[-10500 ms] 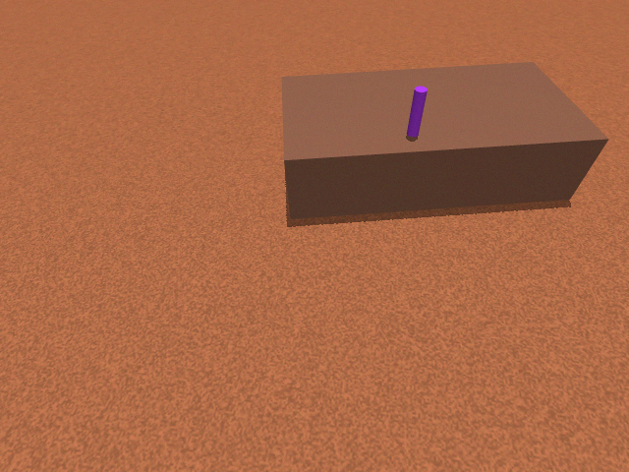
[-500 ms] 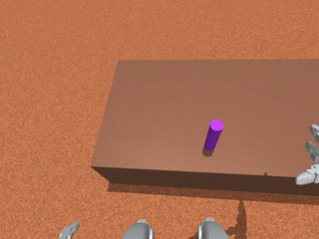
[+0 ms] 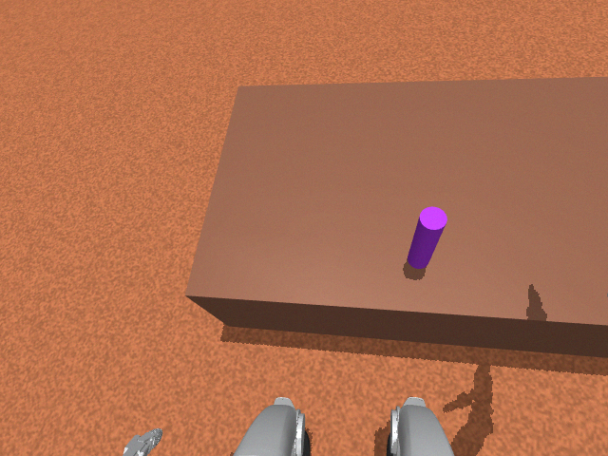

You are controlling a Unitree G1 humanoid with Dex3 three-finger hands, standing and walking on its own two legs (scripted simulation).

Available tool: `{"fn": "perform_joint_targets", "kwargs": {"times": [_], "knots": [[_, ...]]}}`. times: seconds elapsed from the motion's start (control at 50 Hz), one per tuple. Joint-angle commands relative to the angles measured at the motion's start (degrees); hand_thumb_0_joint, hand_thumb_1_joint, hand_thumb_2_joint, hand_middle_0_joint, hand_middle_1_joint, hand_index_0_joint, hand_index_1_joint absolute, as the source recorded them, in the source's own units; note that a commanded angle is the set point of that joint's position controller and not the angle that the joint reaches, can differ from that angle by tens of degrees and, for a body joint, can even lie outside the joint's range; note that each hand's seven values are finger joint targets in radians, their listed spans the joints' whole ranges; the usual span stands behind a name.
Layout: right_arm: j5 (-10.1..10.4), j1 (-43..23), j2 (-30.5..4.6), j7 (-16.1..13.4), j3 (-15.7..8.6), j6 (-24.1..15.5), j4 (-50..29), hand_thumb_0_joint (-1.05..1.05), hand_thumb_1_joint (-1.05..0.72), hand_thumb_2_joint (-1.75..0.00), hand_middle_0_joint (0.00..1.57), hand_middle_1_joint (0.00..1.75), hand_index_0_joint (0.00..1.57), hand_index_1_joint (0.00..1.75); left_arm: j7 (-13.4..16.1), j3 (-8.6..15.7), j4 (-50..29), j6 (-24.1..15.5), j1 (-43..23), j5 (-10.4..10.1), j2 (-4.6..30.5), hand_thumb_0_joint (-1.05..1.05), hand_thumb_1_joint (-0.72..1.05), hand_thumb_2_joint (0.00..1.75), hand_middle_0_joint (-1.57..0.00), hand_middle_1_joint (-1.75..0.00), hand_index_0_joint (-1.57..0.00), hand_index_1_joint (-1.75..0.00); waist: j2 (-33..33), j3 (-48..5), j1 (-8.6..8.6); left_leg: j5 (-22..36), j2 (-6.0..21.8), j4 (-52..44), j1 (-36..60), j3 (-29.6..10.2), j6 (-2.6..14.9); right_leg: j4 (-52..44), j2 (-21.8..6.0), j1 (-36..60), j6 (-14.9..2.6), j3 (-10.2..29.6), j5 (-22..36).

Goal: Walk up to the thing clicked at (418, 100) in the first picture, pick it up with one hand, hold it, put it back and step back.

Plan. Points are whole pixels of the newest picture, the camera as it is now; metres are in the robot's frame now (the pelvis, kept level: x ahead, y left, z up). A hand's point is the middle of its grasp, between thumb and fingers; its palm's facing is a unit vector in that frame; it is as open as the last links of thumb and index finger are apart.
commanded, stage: approach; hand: right
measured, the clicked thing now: (424, 240) +0.51 -0.15 -0.27
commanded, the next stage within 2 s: close in in 0.60 s
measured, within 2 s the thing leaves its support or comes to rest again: neither
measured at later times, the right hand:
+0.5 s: hand (529, 235) +0.46 -0.28 -0.13, palm faces -0.03 +1.00 +0.01, open 17.7 cm
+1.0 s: hand (443, 253) +0.49 -0.18 -0.28, palm faces -0.02 +1.00 -0.01, open 17.4 cm
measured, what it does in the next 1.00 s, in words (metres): lowers itself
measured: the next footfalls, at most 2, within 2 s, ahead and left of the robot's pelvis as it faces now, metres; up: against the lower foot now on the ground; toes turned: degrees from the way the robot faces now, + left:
none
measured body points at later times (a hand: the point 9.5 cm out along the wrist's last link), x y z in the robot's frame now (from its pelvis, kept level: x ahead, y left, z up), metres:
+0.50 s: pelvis -0.03 +0.00 -0.15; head +0.16 -0.06 +0.25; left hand +0.06 +0.28 -0.24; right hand +0.45 -0.34 -0.13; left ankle +0.00 +0.15 -0.66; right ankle +0.03 -0.12 -0.66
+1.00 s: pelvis -0.08 +0.01 -0.31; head +0.14 -0.02 +0.08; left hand -0.07 +0.27 -0.41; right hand +0.49 -0.24 -0.28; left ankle +0.00 +0.15 -0.66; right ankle +0.02 -0.12 -0.66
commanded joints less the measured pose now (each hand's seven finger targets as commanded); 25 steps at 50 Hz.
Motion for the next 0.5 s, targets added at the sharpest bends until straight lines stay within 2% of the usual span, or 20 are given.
{"fn": "perform_joint_targets", "kwargs": {"times": [0.0, 0.02, 0.04, 0.06, 0.08, 0.12, 0.14, 0.16, 0.18, 0.22, 0.26, 0.3, 0.32, 0.34, 0.36, 0.38, 0.4, 0.44, 0.46, 0.48], "knots": [[1.2, -16.9, -21.6, 0.3, -3.7, -4.0, -10.5, 0.0, 0.61, -0.03, 0.05, 0.05, 0.05, 0.05, 0.1, 4.1, -3.6, -1.0, 7.2, -0.4, 11.4, 0.0, 0.91, 0.9, -0.19, -0.3, -0.19, -0.3, -11.1, -26.0, -1.37, 17.3, -1.7, -6.0, 6.5, 0.1, 3.09, -6.7, 1.3, 23.3, -1.89, 1.1, 20.8], [1.3, -17.0, -21.0, 0.5, -3.5, -4.0, -10.6, 0.0, 0.61, -0.04, 0.03, 0.06, 0.04, 0.06, 0.0, 4.3, -3.6, -0.8, 7.1, -0.4, 11.4, 0.0, 0.9, 0.92, -0.19, -0.29, -0.18, -0.3, -11.5, -26.2, -1.31, 17.2, -1.8, -5.7, 5.7, 0.3, 3.17, -6.7, 1.2, 23.7, -1.79, 1.3, 21.5], [1.6, -16.5, -19.5, 0.6, -2.7, -4.0, -7.7, 0.0, 0.61, -0.03, 0.05, 0.05, 0.04, 0.05, -0.2, 4.1, -3.6, -0.6, 7.0, -0.4, 11.4, 0.0, 0.91, 0.9, -0.2, -0.31, -0.2, -0.3, -10.3, -23.3, -0.29, 16.3, -1.9, -6.0, 4.8, 0.3, 3.11, -6.5, 1.2, 22.0, -2.03, 1.2, 19.7], [2.0, -18.1, -19.0, 0.8, -2.7, -4.5, -9.4, 0.0, 0.61, -0.05, 0.04, 0.06, 0.04, 0.06, -0.2, 4.1, -3.5, -0.6, 7.5, -0.4, 11.3, 0.0, 0.91, 0.9, -0.19, -0.3, -0.19, -0.3, -10.4, -24.3, 0.11, 16.9, -1.9, -5.4, 3.8, 0.3, 3.11, -5.6, 1.0, 22.4, -1.97, 1.4, 21.0], [2.1, -17.4, -17.7, 1.1, -2.0, -4.8, -7.1, 0.0, 0.61, -0.05, 0.04, 0.06, 0.04, 0.06, -0.4, 3.8, -2.9, -0.7, 7.4, -0.3, 11.1, 0.0, 0.92, 0.9, -0.19, -0.3, -0.19, -0.3, -9.7, -23.3, 0.53, 16.4, -1.9, -4.3, 1.4, 0.6, 3.16, -4.8, 0.6, 21.6, -1.83, 1.9, 21.8], [2.6, -18.9, -17.6, 1.5, -2.5, -6.5, -7.2, 0.0, 0.61, -0.05, 0.04, 0.06, 0.04, 0.06, -0.7, 3.8, -3.0, -0.7, 6.9, 0.1, 11.4, 0.0, 0.91, 0.9, -0.19, -0.3, -0.19, -0.3, -10.5, -22.7, 0.71, 15.7, -1.9, -1.9, -2.2, 0.6, 3.24, -2.3, 0.5, 19.5, -1.72, 2.0, 22.1], [2.9, -18.8, -16.4, 1.7, -2.0, -7.3, -5.4, 0.0, 0.61, -0.05, 0.04, 0.06, 0.04, 0.06, -0.8, 3.5, -3.2, -0.8, 6.8, 0.2, 11.3, 0.0, 0.9, 0.9, -0.19, -0.3, -0.19, -0.3, -9.2, -22.2, 1.33, 15.6, -2.0, -0.5, -3.8, 0.7, 3.21, -0.7, 0.3, 17.9, -1.88, 2.2, 22.3], [3.4, -18.8, -14.5, 2.1, -1.5, -8.3, -3.0, 0.0, 0.61, -0.05, 0.05, 0.06, 0.04, 0.06, -1.0, 3.4, -3.2, -0.9, 6.3, 0.4, 11.0, 0.0, 0.9, 0.9, -0.19, -0.3, -0.19, -0.3, -7.5, -20.1, 2.09, 14.1, -2.0, 0.9, -5.7, 0.8, 3.26, 0.7, 0.4, 13.8, -2.0, 2.4, 19.9], [4.2, -19.3, -13.2, 2.6, -1.3, -9.8, -2.5, 0.0, 0.61, -0.05, 0.04, 0.06, 0.04, 0.06, -1.3, 3.1, -3.4, -1.1, 5.6, 0.6, 10.7, 0.0, 0.89, 0.91, -0.19, -0.3, -0.19, -0.3, -7.3, -18.7, 2.12, 12.2, -2.0, 3.0, -8.6, 0.9, 3.34, 2.1, 0.4, 10.5, -1.98, 2.7, 17.4], [4.9, -19.9, -14.4, 3.5, -2.7, -13.1, -6.2, 0.0, 0.61, -0.05, 0.05, 0.06, 0.05, 0.05, -1.7, 2.6, -5.3, -1.5, 5.1, 0.8, 10.8, 0.0, 0.89, 0.91, -0.19, -0.29, -0.18, -0.3, -9.8, -23.4, 1.2, 10.1, -2.1, 7.2, -12.9, 0.7, 3.48, 5.9, 0.2, 8.9, -2.1, 3.0, 15.9], [6.7, -20.4, -12.6, 4.9, -2.3, -15.8, -6.9, 0.0, 0.61, -0.04, 0.05, 0.05, 0.05, 0.05, -2.0, 2.2, -6.6, -1.8, 4.4, 0.9, 11.0, 0.0, 0.89, 0.91, -0.19, -0.29, -0.18, -0.3, -10.5, -26.5, 1.75, 7.9, -2.3, 11.7, -17.1, 0.7, 3.53, 9.8, 0.3, 5.3, -1.96, 3.3, 13.8], [8.3, -22.0, -12.7, 6.1, -3.5, -18.2, -6.7, 0.0, 0.61, -0.02, 0.06, 0.05, 0.06, 0.05, -2.1, 1.8, -6.9, -2.1, 3.8, 0.9, 11.3, 0.0, 0.9, 0.91, -0.18, -0.29, -0.18, -0.3, -10.4, -28.9, 2.34, 6.5, -2.4, 16.9, -23.0, 1.1, 3.46, 14.6, -0.2, 1.9, -1.74, 4.6, 13.7], [8.4, -22.4, -14.1, 6.3, -4.0, -19.0, -5.9, 0.0, 0.61, -0.01, 0.07, 0.04, 0.06, 0.04, -2.1, 1.4, -7.0, -2.1, 3.7, 1.1, 11.6, 0.0, 0.9, 0.91, -0.18, -0.29, -0.18, -0.3, -11.4, -29.3, 2.17, 6.3, -2.4, 19.2, -25.4, 1.3, 3.5, 16.9, -0.1, -0.2, -1.79, 4.7, 14.0], [8.8, -26.1, -15.7, 6.6, -5.0, -20.4, -7.7, 0.0, 0.61, -0.01, 0.07, 0.04, 0.06, 0.04, -2.1, 1.1, -6.8, -2.1, 3.8, 1.3, 11.6, 0.0, 0.9, 0.91, -0.18, -0.29, -0.17, -0.3, -12.4, -31.1, 2.6, 6.8, -2.4, 21.2, -27.4, 0.9, 3.45, 20.1, 0.0, -2.2, -1.89, 4.4, 14.6], [8.7, -26.7, -17.4, 6.8, -6.2, -21.2, -8.3, 0.0, 0.61, 0.0, 0.07, 0.04, 0.06, 0.04, -2.0, 0.8, -6.7, -2.1, 3.8, 1.4, 11.8, 0.0, 0.9, 0.91, -0.18, -0.29, -0.17, -0.3, -13.5, -32.9, 2.35, 6.8, -2.4, 23.6, -29.3, 1.1, 3.52, 22.0, -0.1, -3.3, -1.64, 4.8, 15.1], [8.5, -29.7, -17.9, 7.1, -6.3, -22.0, -9.6, 0.0, 0.61, 0.0, 0.08, 0.04, 0.07, 0.04, -2.1, 0.8, -6.6, -2.1, 3.8, 1.9, 12.1, 0.0, 0.9, 0.91, -0.18, -0.29, -0.17, -0.3, -15.4, -34.1, 2.57, 6.8, -2.2, 25.9, -31.3, 1.2, 3.52, 23.9, 0.0, -4.1, -1.4, 5.0, 15.1], [8.3, -31.4, -20.3, 7.2, -7.7, -22.7, -10.0, 0.0, 0.61, 0.0, 0.08, 0.04, 0.06, 0.04, -2.2, 0.6, -6.4, -1.9, 3.9, 2.2, 12.2, 0.0, 0.91, 0.91, -0.17, -0.29, -0.17, -0.29, -16.4, -35.5, 2.56, 7.5, -2.2, 28.0, -32.6, 1.3, 3.39, 26.1, -0.3, -4.7, -1.38, 5.2, 16.1], [7.7, -35.2, -19.0, 7.6, -7.0, -23.0, -8.8, 0.0, 0.6, 0.0, 0.08, 0.04, 0.07, 0.04, -2.5, 0.5, -6.2, -1.6, 3.4, 2.9, 12.6, 0.0, 0.9, 0.91, -0.18, -0.29, -0.17, -0.3, -19.0, -37.5, 3.51, 7.1, -2.2, 32.1, -36.8, 1.6, 3.52, 29.4, -0.3, -5.9, -0.95, 5.7, 16.1], [7.2, -37.7, -19.3, 7.4, -7.2, -23.0, -10.0, 0.0, 0.6, 0.0, 0.08, 0.04, 0.07, 0.04, -2.8, 0.6, -5.9, -1.4, 3.6, 3.2, 12.9, 0.0, 0.9, 0.92, -0.18, -0.29, -0.17, -0.3, -20.6, -39.4, 3.8, 7.3, -2.1, 34.4, -38.6, 1.8, 3.6, 31.1, -0.6, -5.7, -0.67, 6.1, 16.9], [6.5, -38.3, -21.1, 7.1, -8.0, -22.7, -9.8, 0.0, 0.6, 0.0, 0.08, 0.04, 0.07, 0.04, -2.9, 0.5, -5.3, -1.1, 3.6, 3.5, 13.3, 0.0, 0.9, 0.92, -0.18, -0.29, -0.17, -0.3, -22.4, -40.7, 3.36, 7.2, -2.0, 36.0, -40.3, 2.0, 3.64, 32.5, -0.8, -5.0, -0.34, 6.3, 17.7]]}}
